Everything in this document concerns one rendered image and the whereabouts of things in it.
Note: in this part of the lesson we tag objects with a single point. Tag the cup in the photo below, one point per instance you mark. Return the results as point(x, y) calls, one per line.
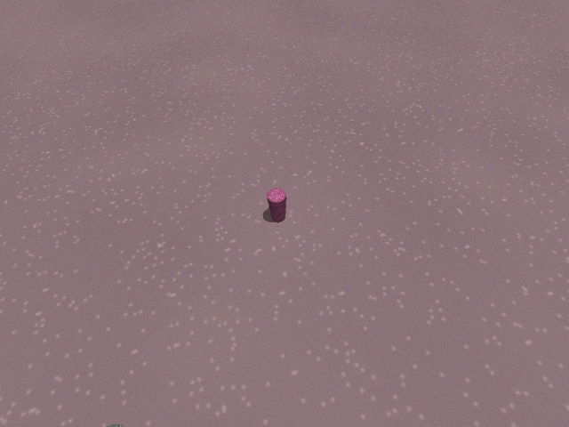
point(276, 202)

